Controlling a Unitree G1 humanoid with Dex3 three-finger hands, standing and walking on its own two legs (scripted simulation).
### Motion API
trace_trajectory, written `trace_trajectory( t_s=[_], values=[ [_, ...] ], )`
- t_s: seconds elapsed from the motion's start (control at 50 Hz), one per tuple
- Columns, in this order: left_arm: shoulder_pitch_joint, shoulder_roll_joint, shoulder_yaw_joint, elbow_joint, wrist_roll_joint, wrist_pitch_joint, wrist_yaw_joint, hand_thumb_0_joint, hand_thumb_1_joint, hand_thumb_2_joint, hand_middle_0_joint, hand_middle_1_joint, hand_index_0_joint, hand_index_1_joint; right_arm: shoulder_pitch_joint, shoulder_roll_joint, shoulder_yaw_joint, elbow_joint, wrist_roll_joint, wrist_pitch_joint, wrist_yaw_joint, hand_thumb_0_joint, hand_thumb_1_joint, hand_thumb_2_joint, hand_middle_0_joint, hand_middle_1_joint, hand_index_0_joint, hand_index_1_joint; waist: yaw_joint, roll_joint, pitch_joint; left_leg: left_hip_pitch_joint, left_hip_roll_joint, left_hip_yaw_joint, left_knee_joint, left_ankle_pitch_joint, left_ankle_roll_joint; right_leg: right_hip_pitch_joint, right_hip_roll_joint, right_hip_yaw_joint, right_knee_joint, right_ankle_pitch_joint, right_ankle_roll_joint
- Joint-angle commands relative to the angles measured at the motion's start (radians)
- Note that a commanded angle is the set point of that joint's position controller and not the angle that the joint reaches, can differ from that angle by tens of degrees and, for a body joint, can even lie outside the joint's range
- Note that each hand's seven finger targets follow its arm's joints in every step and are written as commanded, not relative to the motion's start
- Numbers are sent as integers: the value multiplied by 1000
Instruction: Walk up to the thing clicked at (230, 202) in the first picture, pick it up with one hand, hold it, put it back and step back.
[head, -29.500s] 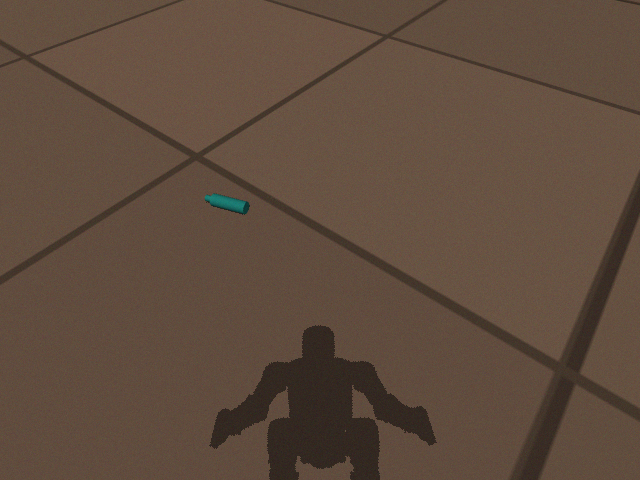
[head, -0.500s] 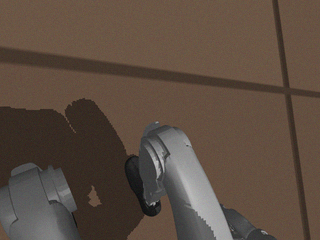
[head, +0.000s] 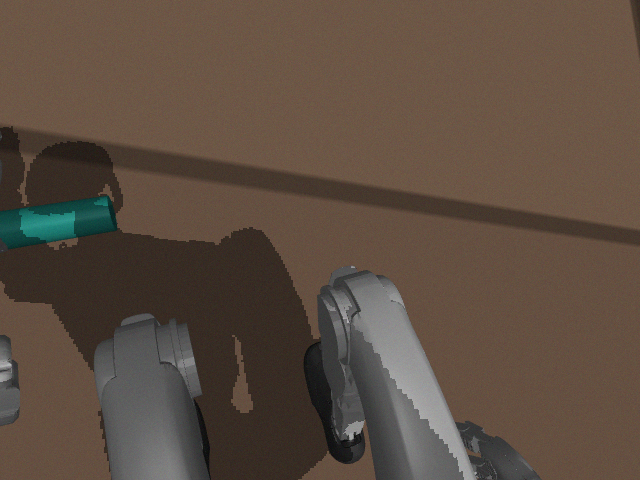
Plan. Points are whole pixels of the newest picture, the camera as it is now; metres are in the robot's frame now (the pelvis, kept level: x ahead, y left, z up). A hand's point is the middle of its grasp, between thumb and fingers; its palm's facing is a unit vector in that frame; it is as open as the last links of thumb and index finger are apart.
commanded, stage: withdraw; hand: left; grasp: from above
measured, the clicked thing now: (40, 224) +0.48 +0.32 -0.30
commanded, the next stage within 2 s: home in 0.46 s
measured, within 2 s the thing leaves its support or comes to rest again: neither
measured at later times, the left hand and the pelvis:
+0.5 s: hand out of the picture +0.43 +0.32 -0.17, palm faces -0.51 -0.07 -0.86, open 14.0 cm; pelvis -0.02 +0.00 +0.01, yaw +3 degrees
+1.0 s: hand out of the picture +0.39 +0.29 -0.04, palm faces -0.36 -0.43 -0.83, open 9.4 cm; pelvis +0.00 +0.00 +0.09, yaw +5 degrees
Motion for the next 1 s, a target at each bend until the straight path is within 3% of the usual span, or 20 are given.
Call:
trace_trajectory(
  t_s=[0.0, 0.04, 0.1, 0.22, 0.26, 0.36, 0.44, 0.52, 0.54, 0.56, 0.58, 0.6, 0.64, 0.72, 0.74, 0.76, 0.8, 0.86, 0.92, 0.98],
  values=[
    [-288, 129, -35, -193, -75, 39, -93, 0, -506, 997, -90, -991, -86, -996, 226, -263, -123, -15, 38, 46, -30, 0, -901, -903, 200, 301, 200, 301, -18, 278, -667, 506, 5, 109, -349, 238, 41, 442, 37, -57, -279, 254, -82],
    [-296, 70, -75, -177, -104, 34, -153, 0, -512, 1007, -85, -1000, -79, -1006, 222, -251, -127, -18, 49, 62, -47, 0, -901, -904, 200, 300, 200, 300, -39, 210, -600, 486, 2, 102, -369, 211, 45, 438, 31, -51, -302, 226, -81],
    [-313, 90, -78, -116, -96, 6, -221, 0, -520, 1020, -84, -1010, -76, -1019, 207, -244, -126, -40, 58, 85, -85, 0, -901, -904, 200, 300, 200, 300, -44, 95, -532, 402, -11, 103, -371, 144, 52, 437, 25, -35, -334, 144, -86],
    [-358, 187, -41, -59, -34, -89, -231, 0, -526, 1027, -80, -1020, -73, -1029, 171, -222, -85, -67, 49, 104, -142, 0, -900, -902, 200, 300, 200, 300, -17, 80, -475, 343, -28, 143, -352, 85, 52, 442, 18, -3, -366, 31, -88],
    [-367, 231, -20, -53, -4, -124, -213, 0, -532, 1027, -78, -1020, -71, -1028, 161, -215, -74, -67, 45, 106, -152, 0, -901, -902, 200, 300, 200, 300, 5, 144, -522, 383, -26, 145, -354, 98, 44, 427, 17, -3, -334, 42, -89],
    [-432, 248, -18, -10, 58, -186, -130, 0, -528, 1014, -72, -1014, -70, -1015, 168, -220, -57, -52, 23, 105, -159, 0, -898, -899, 200, 300, 200, 300, -23, 248, -573, 452, -17, 134, -325, 132, 35, 371, 19, -19, -279, 84, -88],
    [-472, 236, -11, 20, 81, -212, -49, 0, -521, 1001, -71, -1016, -76, -1011, 196, -241, -60, -36, 3, 92, -153, 0, -899, -898, 200, 300, 200, 300, -43, 321, -599, 517, -17, 116, -319, 158, 24, 314, 13, -59, -238, 125, -87],
    [-483, 282, 50, -81, 98, -206, 39, 0, -502, 981, -82, -1004, -90, -995, 208, -265, -90, -29, -12, 77, -151, 0, -899, -896, 200, 300, 200, 300, -32, 450, -711, 646, -12, 104, -326, 234, 5, 276, 4, -80, -174, 199, -86],
    [-452, 280, 61, -84, 100, -190, 55, 0, -422, 914, -162, -924, -170, -915, 208, -272, -99, -24, -14, 73, -148, 0, -883, -894, 199, 299, 199, 299, -21, 465, -718, 669, -12, 99, -332, 242, 1, 254, -2, -82, -165, 202, -89],
    [-440, 270, 65, -88, 99, -175, 69, 0, -342, 958, -242, -844, -229, -835, 214, -274, -112, -21, -16, 66, -144, 0, -883, -894, 199, 299, 199, 299, -31, 471, -715, 677, -8, 97, -330, 247, -1, 240, -5, -84, -160, 205, -88],
    [-459, 284, 74, -129, 94, -159, 81, 0, -262, 985, -261, -764, -234, -755, 217, -263, -112, -21, -15, 60, -138, 0, -883, -894, 199, 299, 199, 299, -19, 484, -775, 709, -5, 102, -331, 261, 2, 255, -1, -77, -157, 224, -91],
    [-480, 312, 109, -179, 81, -142, 92, 0, -342, 905, -181, -844, -177, -835, 223, -272, -126, -24, -12, 59, -135, 0, -892, -893, 200, 300, 200, 300, -12, 517, -827, 736, -5, 103, -339, 284, -3, 263, -9, -71, -154, 242, -92],
    [-422, 296, 126, -213, 39, -97, 97, 0, -182, 931, -247, -684, -223, -675, 227, -265, -142, -33, -2, 55, -125, 0, -885, -895, 199, 299, 199, 299, 19, 532, -883, 754, -4, 117, -353, 312, -2, 299, -13, -57, -165, 269, -96],
    [-338, 206, 87, -201, -46, -3, 44, 0, 66, 872, -225, -540, -207, -556, 255, -235, -153, -10, 26, 59, -112, 0, -889, -896, 200, 300, 199, 300, 45, 441, -881, 700, -6, 154, -385, 288, 25, 389, 2, -34, -256, 270, -94],
    [-312, 194, 88, -202, -81, 19, 19, 0, 146, 887, -225, -523, -209, -538, 261, -233, -162, -7, 33, 62, -111, 0, -889, -897, 200, 300, 199, 300, 61, 422, -890, 693, -8, 154, -404, 275, 29, 410, 2, -28, -277, 257, -94],
    [-241, 136, 71, -182, -123, 42, -11, 0, 217, 909, -228, -522, -212, -537, 270, -224, -165, -4, 41, 64, -109, 0, -890, -897, 200, 300, 199, 300, 65, 393, -858, 683, -9, 149, -427, 278, 30, 434, 1, -27, -292, 255, -91],
    [-168, 76, 43, -286, -224, 76, -77, 0, 337, 901, -222, -478, -209, -490, 259, -212, -176, -18, 64, 75, -108, 0, -892, -897, 200, 300, 200, 300, 88, 323, -867, 680, -8, 143, -474, 260, 38, 506, 7, -20, -345, 240, -87],
    [32, -13, 9, -391, -363, 127, -198, 0, 570, 947, -224, -443, -215, -451, 221, -198, -183, -70, 101, 96, -119, 0, -894, -898, 200, 300, 200, 300, 90, 165, -816, 637, -11, 142, -528, 244, 54, 635, 17, -4, -424, 247, -75],
    [150, -53, 15, -574, -497, 145, -303, 0, 761, 962, -220, -395, -215, -400, 184, -190, -185, -106, 121, 107, -145, 0, -897, -899, 200, 300, 200, 300, 105, 68, -739, 610, -9, 132, -566, 257, 61, 692, 9, 13, -489, 272, -71],
    [227, -92, 11, -790, -595, 133, -361, 0, 900, 902, -200, -302, -200, -302, 145, -160, -189, -143, 134, 104, -179, 0, -900, -900, 200, 300, 200, 300, 124, 40, -742, 673, -2, 133, -616, 265, 58, 768, 3, 31, -557, 270, -69]
  ],
)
